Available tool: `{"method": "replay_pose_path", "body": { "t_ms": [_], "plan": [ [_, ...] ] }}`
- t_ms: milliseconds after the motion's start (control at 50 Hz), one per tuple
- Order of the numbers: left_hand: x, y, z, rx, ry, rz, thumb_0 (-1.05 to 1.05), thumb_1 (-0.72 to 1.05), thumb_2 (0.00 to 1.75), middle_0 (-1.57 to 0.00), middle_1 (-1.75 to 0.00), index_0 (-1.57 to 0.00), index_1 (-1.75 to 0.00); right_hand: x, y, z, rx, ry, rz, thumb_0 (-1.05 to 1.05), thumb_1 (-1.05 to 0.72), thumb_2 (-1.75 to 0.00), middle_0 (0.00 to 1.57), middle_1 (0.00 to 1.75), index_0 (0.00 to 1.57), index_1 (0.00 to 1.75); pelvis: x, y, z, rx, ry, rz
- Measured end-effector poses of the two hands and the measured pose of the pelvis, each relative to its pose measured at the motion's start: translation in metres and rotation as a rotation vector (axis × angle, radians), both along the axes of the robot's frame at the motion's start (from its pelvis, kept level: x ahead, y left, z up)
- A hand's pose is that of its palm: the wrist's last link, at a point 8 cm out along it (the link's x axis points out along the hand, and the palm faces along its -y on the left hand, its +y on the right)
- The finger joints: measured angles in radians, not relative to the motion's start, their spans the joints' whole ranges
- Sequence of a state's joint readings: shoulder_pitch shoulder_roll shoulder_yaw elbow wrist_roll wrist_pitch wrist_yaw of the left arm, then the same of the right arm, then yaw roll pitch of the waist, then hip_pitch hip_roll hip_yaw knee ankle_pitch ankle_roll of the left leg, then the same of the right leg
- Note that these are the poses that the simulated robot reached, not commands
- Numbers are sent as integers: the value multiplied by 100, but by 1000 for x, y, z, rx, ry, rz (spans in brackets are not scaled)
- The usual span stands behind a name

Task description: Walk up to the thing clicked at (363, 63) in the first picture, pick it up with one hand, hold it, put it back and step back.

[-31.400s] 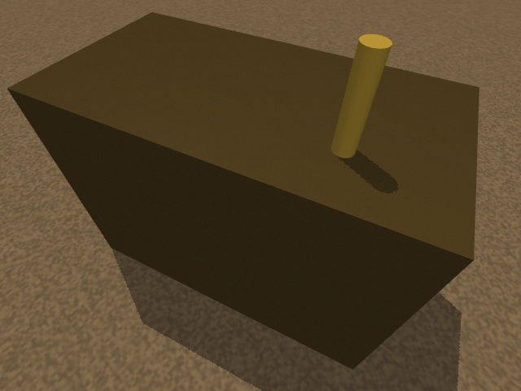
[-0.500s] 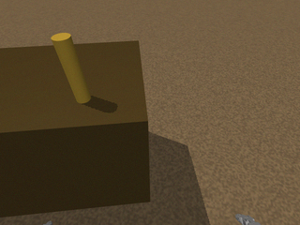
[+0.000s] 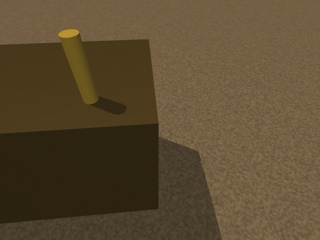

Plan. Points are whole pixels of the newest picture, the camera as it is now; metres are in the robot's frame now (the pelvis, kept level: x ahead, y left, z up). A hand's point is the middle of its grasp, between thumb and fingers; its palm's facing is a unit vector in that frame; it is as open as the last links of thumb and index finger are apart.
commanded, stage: home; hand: left
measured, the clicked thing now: (81, 71) +0.56 +0.24 +0.14
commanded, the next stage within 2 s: stand in 0.94 s
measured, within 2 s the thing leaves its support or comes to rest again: neither
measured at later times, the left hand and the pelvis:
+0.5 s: hand out of the picture +0.10 +0.25 -0.15, palm faces -0.05 -0.93 -0.36, open 17.4 cm; pelvis +0.02 +0.00 +0.00, yaw +0 degrees
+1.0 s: hand out of the picture +0.11 +0.25 -0.15, palm faces -0.03 -0.93 -0.36, open 17.4 cm; pelvis +0.04 -0.01 +0.00, yaw +0 degrees
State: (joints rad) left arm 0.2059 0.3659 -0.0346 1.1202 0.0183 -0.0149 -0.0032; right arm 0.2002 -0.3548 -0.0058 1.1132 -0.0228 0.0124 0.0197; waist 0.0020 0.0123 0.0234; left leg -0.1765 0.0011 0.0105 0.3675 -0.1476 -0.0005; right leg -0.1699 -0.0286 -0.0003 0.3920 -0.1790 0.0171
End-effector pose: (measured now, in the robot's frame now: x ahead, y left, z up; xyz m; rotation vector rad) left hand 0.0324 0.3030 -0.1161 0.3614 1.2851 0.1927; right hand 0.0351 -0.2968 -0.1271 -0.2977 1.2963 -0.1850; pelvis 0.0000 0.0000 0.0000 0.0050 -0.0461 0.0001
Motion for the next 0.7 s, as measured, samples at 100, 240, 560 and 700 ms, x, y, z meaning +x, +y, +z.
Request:
{"method": "replay_pose_path", "body": {
  "t_ms": [100, 240, 560, 700],
  "plan": [
    [6, -2, -1, -8, 3, 5, 0, -53, 5, -6, -5, -6, -5, 5, 0, 1, -5, -3, -1, 1, -91, -90, 20, 31, 21, 30, 4, 0, 1, 0, 1, -2],
    [24, -4, 1, -10, -19, -1, 0, -54, 5, -5, -5, -6, -5, 25, 1, 2, -5, -34, 9, 1, -91, -90, 20, 31, 21, 30, 11, 0, 1, 0, 1, -3],
    [65, -8, 6, -7, -67, -14, 0, -53, 6, -5, -5, -6, -5, 61, -2, 6, -8, -68, 20, 1, -91, -90, 20, 31, 21, 30, 28, -3, 3, -2, 8, -2],
    [74, -10, 7, -9, -75, -12, 0, -54, 5, -5, -5, -5, -5, 66, -5, 7, -16, -66, 15, 1, -91, -90, 20, 31, 21, 30, 33, -3, 4, -2, 5, -2]
  ]
}}
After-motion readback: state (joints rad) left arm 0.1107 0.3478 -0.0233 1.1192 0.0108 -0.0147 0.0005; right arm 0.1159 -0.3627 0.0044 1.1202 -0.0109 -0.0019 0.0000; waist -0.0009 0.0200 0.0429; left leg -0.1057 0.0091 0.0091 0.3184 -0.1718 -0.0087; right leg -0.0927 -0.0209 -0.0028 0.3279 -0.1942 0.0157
